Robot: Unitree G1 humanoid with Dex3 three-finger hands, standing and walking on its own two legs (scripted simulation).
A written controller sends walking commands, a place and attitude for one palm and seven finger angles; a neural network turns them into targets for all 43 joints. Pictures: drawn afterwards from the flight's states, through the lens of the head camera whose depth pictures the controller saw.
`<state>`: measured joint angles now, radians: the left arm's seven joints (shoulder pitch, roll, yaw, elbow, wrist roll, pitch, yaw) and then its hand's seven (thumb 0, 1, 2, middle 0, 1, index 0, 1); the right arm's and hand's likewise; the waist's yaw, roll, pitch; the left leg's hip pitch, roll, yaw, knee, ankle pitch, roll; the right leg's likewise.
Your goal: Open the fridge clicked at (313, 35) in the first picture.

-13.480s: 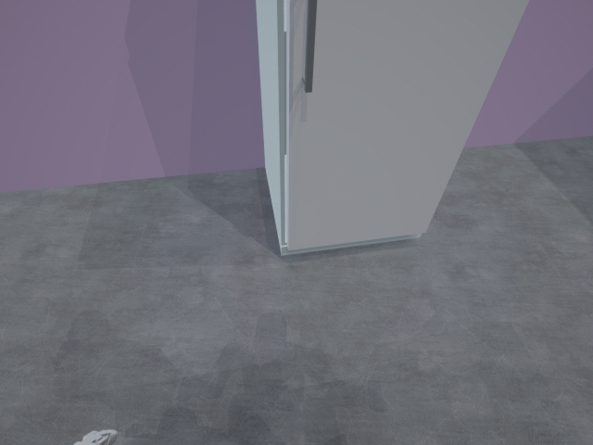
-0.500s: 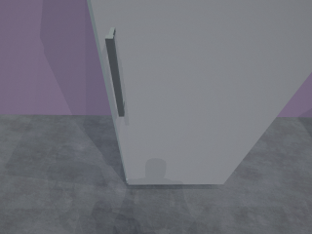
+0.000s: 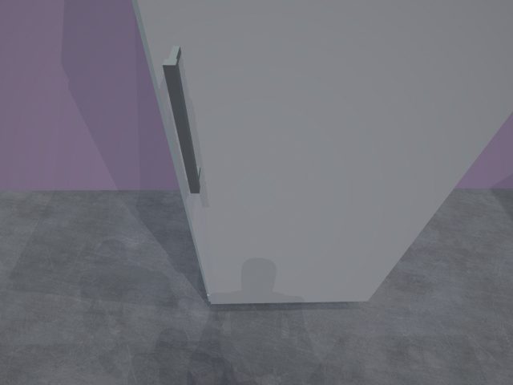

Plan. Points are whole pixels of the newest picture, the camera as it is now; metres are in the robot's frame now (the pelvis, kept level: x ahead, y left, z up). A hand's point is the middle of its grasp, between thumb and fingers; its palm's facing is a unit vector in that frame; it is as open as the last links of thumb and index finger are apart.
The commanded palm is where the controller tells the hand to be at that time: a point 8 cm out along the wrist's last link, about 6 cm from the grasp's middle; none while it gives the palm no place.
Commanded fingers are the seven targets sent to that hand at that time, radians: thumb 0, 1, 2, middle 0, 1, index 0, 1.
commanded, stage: raise the hand to about handle height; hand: left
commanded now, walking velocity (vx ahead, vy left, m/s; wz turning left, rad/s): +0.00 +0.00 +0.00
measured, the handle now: (186, 130) +0.46 +0.15 +0.15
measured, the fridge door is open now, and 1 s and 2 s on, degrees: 0 0 0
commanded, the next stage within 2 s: none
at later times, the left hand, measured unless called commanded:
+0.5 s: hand (122, 384) +0.13 +0.19 +0.00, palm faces +0.24 -0.97 -0.06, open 9.2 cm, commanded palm +0.12 +0.24 +0.01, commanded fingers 0.00 0.27 0.63 -0.25 -0.70 -0.25 -0.70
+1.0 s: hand (88, 311) +0.19 +0.23 +0.07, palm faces +0.10 -0.99 -0.06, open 12.2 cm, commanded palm +0.16 +0.28 +0.09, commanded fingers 0.00 -0.31 0.38 -0.29 -1.08 -0.29 -1.08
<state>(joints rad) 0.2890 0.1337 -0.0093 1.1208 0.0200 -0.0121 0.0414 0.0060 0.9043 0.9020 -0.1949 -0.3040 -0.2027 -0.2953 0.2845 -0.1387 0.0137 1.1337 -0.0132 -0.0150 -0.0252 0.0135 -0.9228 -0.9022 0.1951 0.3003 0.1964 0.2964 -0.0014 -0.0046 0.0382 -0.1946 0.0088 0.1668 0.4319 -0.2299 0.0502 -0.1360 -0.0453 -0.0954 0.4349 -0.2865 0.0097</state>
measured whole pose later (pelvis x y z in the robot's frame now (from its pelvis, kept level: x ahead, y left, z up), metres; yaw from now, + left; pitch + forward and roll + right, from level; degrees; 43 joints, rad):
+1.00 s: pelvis -0.02 -0.02 -0.02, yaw +3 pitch +3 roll -1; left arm 0.27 0.32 0.34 0.03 -0.36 -0.22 -0.36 0.01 -0.09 0.48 -0.27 -0.94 -0.28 -0.93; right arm 0.29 -0.29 0.01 0.65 0.06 -0.29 -0.08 0.02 -0.91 -0.90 0.20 0.30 0.20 0.30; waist 0.01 0.02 -0.03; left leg -0.42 0.05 0.10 0.68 -0.30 0.03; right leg -0.33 -0.02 -0.14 0.65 -0.36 -0.02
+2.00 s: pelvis -0.02 -0.03 +0.00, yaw +3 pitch -4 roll +0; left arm -0.12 0.45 0.46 0.12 -0.32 0.16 -0.39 -0.01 -0.50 0.30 -0.30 -1.21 -0.31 -1.20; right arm 0.22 -0.27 0.08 0.63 0.09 -0.22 -0.11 0.02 -0.91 -0.90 0.20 0.30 0.20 0.30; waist 0.05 0.05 0.01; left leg -0.18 0.03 0.09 0.43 -0.19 0.02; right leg -0.08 -0.01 -0.15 0.41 -0.26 -0.03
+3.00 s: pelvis -0.02 -0.02 +0.00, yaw +2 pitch -2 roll +0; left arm -0.36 0.41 0.36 0.36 -0.27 0.13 -0.30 -0.01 -0.51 0.30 -0.30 -1.21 -0.31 -1.20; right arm 0.23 -0.26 0.07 0.64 0.10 -0.16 -0.11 0.02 -0.91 -0.90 0.20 0.30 0.20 0.30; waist 0.01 0.04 0.00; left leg -0.22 0.03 0.11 0.45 -0.20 0.03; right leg -0.13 -0.02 -0.13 0.43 -0.27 -0.02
